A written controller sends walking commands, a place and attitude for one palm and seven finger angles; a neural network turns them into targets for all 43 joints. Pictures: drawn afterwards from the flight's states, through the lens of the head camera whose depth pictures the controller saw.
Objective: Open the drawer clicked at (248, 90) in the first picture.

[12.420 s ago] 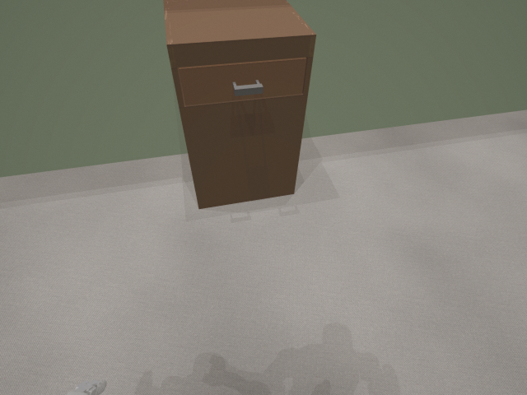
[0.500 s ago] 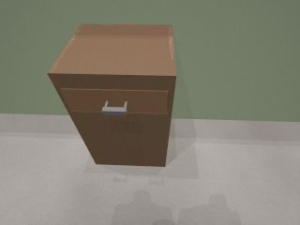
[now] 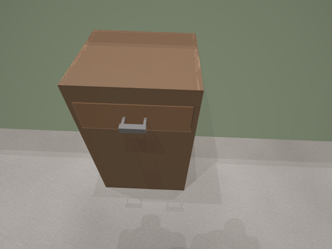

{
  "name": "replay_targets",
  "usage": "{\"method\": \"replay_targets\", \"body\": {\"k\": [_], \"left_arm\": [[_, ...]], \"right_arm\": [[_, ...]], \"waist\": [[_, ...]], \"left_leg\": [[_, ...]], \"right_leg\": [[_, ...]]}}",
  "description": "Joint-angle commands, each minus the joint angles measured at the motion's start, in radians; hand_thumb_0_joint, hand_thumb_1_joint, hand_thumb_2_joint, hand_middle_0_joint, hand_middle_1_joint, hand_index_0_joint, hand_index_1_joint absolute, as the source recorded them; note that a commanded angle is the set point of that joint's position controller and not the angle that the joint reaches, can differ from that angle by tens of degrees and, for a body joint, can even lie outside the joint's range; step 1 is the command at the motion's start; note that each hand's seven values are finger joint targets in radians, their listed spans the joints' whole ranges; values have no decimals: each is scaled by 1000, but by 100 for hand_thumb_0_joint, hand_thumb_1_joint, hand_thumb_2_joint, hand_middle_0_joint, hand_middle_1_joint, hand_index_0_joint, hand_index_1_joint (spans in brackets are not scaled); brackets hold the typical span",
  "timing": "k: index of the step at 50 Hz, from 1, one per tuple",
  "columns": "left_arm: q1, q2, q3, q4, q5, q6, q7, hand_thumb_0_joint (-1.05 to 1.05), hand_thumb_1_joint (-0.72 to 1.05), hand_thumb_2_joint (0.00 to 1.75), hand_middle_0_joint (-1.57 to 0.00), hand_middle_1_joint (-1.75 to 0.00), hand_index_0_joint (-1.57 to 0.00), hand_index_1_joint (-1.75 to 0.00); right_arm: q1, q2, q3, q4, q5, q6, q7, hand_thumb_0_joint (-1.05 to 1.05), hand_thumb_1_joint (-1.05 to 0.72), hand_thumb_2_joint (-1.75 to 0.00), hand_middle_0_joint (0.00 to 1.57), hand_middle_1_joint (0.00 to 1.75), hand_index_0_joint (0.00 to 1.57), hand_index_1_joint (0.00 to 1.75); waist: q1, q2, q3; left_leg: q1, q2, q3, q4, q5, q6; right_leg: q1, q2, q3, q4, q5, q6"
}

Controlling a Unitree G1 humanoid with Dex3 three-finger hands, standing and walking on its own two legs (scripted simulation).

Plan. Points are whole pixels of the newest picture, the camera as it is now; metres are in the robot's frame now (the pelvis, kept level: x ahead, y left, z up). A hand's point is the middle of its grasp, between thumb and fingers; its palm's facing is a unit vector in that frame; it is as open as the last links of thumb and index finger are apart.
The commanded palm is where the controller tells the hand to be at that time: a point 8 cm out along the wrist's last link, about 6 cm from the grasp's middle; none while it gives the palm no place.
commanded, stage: shuffle to correct the standing spot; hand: left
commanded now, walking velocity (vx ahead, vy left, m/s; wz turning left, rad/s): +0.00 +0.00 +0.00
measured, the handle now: (133, 124) +0.57 +0.16 -0.11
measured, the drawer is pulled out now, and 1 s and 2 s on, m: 0.00 0.00 0.00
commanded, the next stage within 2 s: come to a stop and stand still in 0.12 s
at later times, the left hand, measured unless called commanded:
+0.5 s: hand out of the picture +0.03 +0.11 -0.17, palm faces +0.04 -0.98 -0.21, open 7.3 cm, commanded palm none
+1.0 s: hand out of the picture +0.04 +0.21 -0.17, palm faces +0.03 -0.97 -0.24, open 7.4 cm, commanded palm none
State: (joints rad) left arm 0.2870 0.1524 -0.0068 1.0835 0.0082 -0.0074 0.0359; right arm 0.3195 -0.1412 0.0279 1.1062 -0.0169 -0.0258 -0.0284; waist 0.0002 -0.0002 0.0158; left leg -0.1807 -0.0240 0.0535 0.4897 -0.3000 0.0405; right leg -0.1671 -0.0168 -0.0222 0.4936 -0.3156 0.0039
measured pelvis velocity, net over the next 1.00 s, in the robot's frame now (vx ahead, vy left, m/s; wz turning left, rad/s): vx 0.01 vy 0.03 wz -0.02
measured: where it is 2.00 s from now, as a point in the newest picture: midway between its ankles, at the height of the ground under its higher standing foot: outside the picture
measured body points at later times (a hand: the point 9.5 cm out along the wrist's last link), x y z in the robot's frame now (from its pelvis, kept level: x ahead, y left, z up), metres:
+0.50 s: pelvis +0.04 -0.05 +0.00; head +0.06 -0.06 +0.45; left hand +0.03 +0.17 -0.15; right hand +0.02 -0.27 -0.17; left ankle +0.00 +0.09 -0.71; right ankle +0.00 -0.11 -0.74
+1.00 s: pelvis +0.01 +0.03 -0.01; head +0.00 +0.02 +0.44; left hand +0.04 +0.26 -0.15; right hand +0.08 -0.21 -0.15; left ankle +0.04 +0.09 -0.74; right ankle +0.00 -0.11 -0.74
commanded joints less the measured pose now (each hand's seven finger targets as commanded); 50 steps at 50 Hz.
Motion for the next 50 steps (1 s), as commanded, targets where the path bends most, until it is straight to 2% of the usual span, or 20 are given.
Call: {"method": "replay_targets", "body": {"k": [1, 7, 10, 12, 14, 15, 17, 18, 20, 23, 30, 35, 36, 37, 38, 40, 41, 44, 47, 50], "left_arm": [[75, 76, 15, -12, 4, -11, 5, 0, 90, 90, -20, -30, -20, -30], [62, 52, 22, -25, 24, 7, -14, 0, 90, 90, -20, -30, -20, -30], [37, 52, 30, -48, 28, 11, -27, 0, 90, 90, -20, -30, -20, -30], [29, 35, 35, -58, 26, 8, -33, 0, 90, 90, -20, -30, -20, -30], [107, 22, 40, -34, 21, -5, -33, 0, 90, 90, -20, -30, -20, -30], [155, 41, 44, -16, 20, -15, -27, 0, 90, 90, -20, -30, -20, -30], [208, 118, 46, 20, 6, -34, -9, 0, 90, 90, -20, -30, -20, -30], [197, 113, 41, 20, 4, -41, -6, 0, 90, 90, -20, -30, -20, -30], [148, 86, 32, 8, 11, -41, 7, 0, 90, 90, -20, -30, -20, -30], [138, 106, 35, -1, 15, -40, 16, 0, 90, 90, -20, -30, -20, -30], [110, 141, 62, -48, 21, -12, 19, 0, 90, 90, -20, -30, -20, -30], [61, 125, 56, -70, 15, -1, 11, 0, 90, 90, -20, -30, -20, -30], [148, 110, 46, -61, 8, -35, 49, 0, 90, 90, -20, -30, -20, -30], [109, 192, 57, -117, 14, -38, 39, 0, 90, 90, -20, -30, -20, -30], [116, 167, 57, -122, 15, -39, 32, 0, 90, 90, -20, -30, -20, -30], [84, 146, 53, -131, 24, -41, 34, 0, 90, 90, -20, -30, -20, -30], [51, 147, 47, -137, 21, -33, 32, 0, 90, 90, -20, -30, -20, -30], [61, 107, 35, -147, 16, 3, 24, 0, 90, 90, -20, -30, -20, -30], [84, 95, 25, -141, 18, 15, 11, 0, 90, 90, -20, -30, -20, -30], [85, 104, 25, -143, 20, 18, 3, 0, 90, 90, -20, -30, -20, -30]], "right_arm": [[64, -106, -20, -23, 2, -13, -11, 0, -90, -90, 20, 30, 20, 30], [101, -153, -50, -16, -7, 1, -20, 0, -90, -90, 20, 30, 20, 30], [135, -166, -64, -20, -13, 2, -27, 0, -90, -90, 20, 30, 20, 30], [129, -159, -63, -23, -18, -1, -28, 0, -90, -90, 20, 30, 20, 30], [64, -139, -53, -37, -11, -1, -27, 0, -90, -90, 20, 30, 20, 30], [51, -109, -48, -42, -2, -5, -25, 0, -90, -90, 20, 30, 20, 30], [43, -38, -27, -56, 8, -8, -19, 0, -90, -90, 20, 30, 20, 30], [33, -40, -30, -48, 9, -1, -19, 0, -90, -90, 20, 30, 20, 30], [36, -21, -29, -36, 12, 15, -20, 0, -90, -90, 20, 30, 20, 30], [23, -22, -35, -31, 21, 24, -15, 0, -90, -90, 20, 30, 20, 30], [-57, -41, -52, -86, 13, 48, 0, 0, -90, -90, 20, 30, 20, 30], [-9, -50, -52, -85, 11, 39, 2, 0, -90, -90, 20, 30, 20, 30], [-109, -121, -66, -170, 3, 22, 0, 0, -90, -90, 20, 30, 20, 30], [-72, -79, -67, -198, 10, 30, 10, 0, -90, -90, 20, 30, 20, 30], [-114, -84, -64, -205, 8, 38, 10, 0, -90, -90, 20, 30, 20, 30], [-77, -79, -59, -211, 5, 40, 13, 0, -90, -90, 20, 30, 20, 30], [-44, -78, -56, -199, 6, 36, 14, 0, -90, -90, 20, 30, 20, 30], [-23, -151, -53, -200, -4, 24, 18, 0, -90, -90, 20, 30, 20, 30], [-57, -173, -52, -226, -4, 27, 11, 0, -90, -90, 20, 30, 20, 30], [-46, -173, -51, -227, -8, 24, 12, 0, -90, -90, 20, 30, 20, 30]], "waist": [[3, 10, 44], [-20, 84, 109], [-40, 120, 106], [-33, 130, 99], [20, 99, 58], [34, 12, 18], [29, -182, -16], [32, -164, -1], [15, -148, 56], [20, -94, 1], [29, -110, -1], [-14, -125, -2], [12, 68, -17], [-17, -10, -73], [17, 23, -46], [-17, -51, 8], [-38, -20, 11], [-5, 168, 90], [17, 60, 134], [18, 56, 103]], "left_leg": [[-21, 134, -114, -107, 293, 19], [16, 244, -244, -196, 61, 95], [84, 319, -311, -195, 140, 160], [66, 325, -281, -170, 241, 175], [-27, 243, -153, -68, 323, 109], [-117, 174, -79, 16, 260, 56], [-214, 54, 22, 152, -159, -22], [-182, 64, -11, 222, -245, -24], [-205, 82, -35, 293, -241, -25], [-219, 68, -29, 296, -209, -39], [-207, 41, -7, 246, -120, -59], [13, 43, 5, -13, 119, -48], [-39, 69, -5, 148, 154, -48], [-151, 53, -13, 168, -24, -25], [-161, 61, -16, 178, -75, -24], [-121, 77, -29, 110, -47, -15], [-55, 81, -33, 43, 41, -12], [-140, 179, -196, -100, 136, 51], [-249, 186, -260, -232, -189, 71], [-240, 175, -269, -282, -291, 58]], "right_leg": [[-8, -65, 47, -49, 187, -40], [-179, 0, -37, 84, -61, -40], [-302, 4, -44, 214, -175, -43], [-292, -12, -36, 223, -198, -49], [-96, -14, -33, 14, -4, -48], [49, -63, 47, -42, 172, -54], [144, -296, 258, -111, 616, -136], [92, -311, 243, -128, 766, -168], [60, -302, 202, -114, 953, -165], [138, -285, 140, -63, 1120, -177], [88, -279, 126, -77, 879, -207], [-71, -200, 72, -47, 502, -127], [-16, -202, 199, -29, 965, -56], [82, -253, 186, -20, 829, -97], [40, -279, 224, -65, 662, -133], [-41, -255, 176, -83, 528, -149], [-92, -214, 117, -56, 408, -130], [-119, -45, -19, 20, -44, -53], [-80, -21, -23, 22, -68, -45], [-76, -22, -12, 26, -63, -46]]}}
